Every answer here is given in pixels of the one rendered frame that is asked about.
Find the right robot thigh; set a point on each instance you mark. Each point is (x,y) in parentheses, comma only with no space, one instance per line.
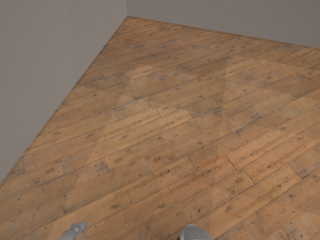
(194,233)

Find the robot left hand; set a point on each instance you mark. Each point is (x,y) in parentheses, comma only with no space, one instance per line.
(73,231)

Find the robot right shin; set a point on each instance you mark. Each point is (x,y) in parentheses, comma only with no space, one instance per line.
(191,225)

